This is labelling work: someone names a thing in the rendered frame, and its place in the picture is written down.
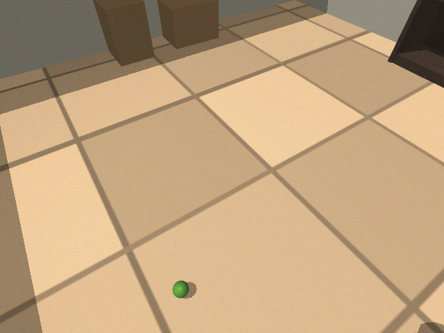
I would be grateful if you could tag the bookshelf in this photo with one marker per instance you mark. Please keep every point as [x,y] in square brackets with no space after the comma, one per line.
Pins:
[420,46]

